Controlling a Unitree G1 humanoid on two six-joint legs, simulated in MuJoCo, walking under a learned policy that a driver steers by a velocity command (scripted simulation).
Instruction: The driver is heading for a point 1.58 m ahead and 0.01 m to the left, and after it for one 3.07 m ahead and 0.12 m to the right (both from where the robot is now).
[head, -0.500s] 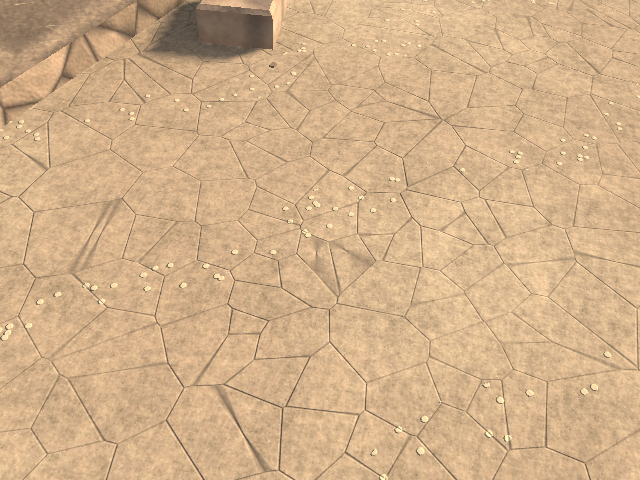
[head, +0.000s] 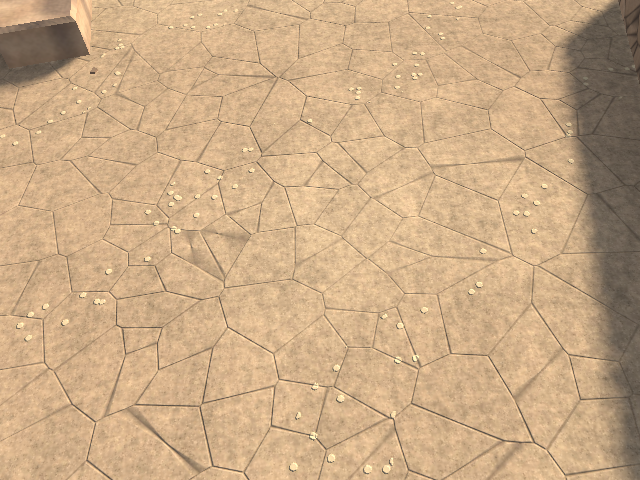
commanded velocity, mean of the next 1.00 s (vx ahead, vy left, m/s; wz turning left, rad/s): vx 0.00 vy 0.00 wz -0.27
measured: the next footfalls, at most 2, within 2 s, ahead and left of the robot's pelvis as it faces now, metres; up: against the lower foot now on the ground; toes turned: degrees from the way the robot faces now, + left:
left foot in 0.28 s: +0.07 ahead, +0.12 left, +0.00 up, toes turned -16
right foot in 0.64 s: -0.04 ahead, -0.07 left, +0.00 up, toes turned -10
